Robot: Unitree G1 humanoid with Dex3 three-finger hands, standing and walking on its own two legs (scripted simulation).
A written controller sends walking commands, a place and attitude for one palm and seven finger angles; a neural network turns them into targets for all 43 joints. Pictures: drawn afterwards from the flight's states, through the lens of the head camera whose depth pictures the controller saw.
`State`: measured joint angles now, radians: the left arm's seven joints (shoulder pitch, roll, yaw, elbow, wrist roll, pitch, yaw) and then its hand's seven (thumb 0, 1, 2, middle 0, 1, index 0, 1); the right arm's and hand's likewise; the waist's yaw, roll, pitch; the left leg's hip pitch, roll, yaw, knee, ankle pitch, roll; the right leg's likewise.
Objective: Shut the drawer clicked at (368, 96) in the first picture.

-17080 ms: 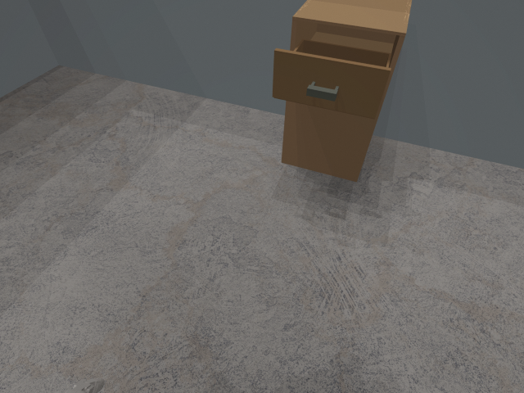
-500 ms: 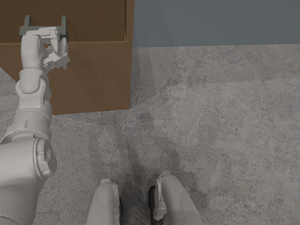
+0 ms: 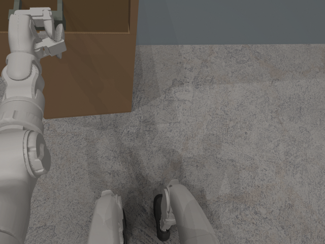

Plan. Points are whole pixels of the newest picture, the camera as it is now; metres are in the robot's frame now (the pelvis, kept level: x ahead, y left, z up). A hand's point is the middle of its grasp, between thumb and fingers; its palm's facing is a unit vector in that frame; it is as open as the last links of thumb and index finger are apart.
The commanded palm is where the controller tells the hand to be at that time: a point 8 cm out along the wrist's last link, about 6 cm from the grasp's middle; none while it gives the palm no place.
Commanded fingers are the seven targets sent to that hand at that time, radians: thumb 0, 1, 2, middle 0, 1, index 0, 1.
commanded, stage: pull the fist back off the drawer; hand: left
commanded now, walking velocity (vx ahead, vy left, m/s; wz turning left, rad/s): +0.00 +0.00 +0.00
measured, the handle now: (39, 12) +0.64 +0.21 +0.05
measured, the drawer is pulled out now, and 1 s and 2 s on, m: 0.00 0.00 0.00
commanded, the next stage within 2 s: draw the hand back to the body in 0.62 s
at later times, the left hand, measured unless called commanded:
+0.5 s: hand (61, 41) +0.56 +0.16 +0.05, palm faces +0.01 -1.00 -0.04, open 3.1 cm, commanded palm +0.54 +0.18 +0.06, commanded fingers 0.00 0.90 0.90 -1.40 -1.60 -1.40 -1.60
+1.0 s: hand (39, 46) +0.49 +0.18 +0.12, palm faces +0.04 -1.00 -0.06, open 3.2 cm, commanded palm +0.46 +0.22 +0.12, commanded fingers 0.00 0.90 0.90 -1.40 -1.60 -1.40 -1.60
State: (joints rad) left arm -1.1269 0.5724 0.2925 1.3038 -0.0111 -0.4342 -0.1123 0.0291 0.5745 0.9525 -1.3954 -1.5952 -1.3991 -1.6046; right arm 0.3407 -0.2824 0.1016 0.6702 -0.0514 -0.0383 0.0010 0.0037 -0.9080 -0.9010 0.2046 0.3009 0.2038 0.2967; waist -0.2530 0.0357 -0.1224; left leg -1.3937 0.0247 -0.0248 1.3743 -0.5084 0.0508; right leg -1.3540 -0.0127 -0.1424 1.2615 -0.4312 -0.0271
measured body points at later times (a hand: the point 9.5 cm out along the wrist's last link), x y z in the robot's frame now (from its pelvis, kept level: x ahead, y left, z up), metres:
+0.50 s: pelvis +0.01 +0.01 +0.01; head +0.19 +0.04 +0.42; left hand +0.56 +0.22 +0.06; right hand +0.02 -0.25 -0.10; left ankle +0.06 +0.09 -0.60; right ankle +0.08 -0.12 -0.60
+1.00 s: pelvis +0.07 -0.01 +0.07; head +0.19 +0.00 +0.51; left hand +0.49 +0.23 +0.12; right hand +0.14 -0.26 -0.05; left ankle +0.06 +0.09 -0.60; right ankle +0.08 -0.12 -0.60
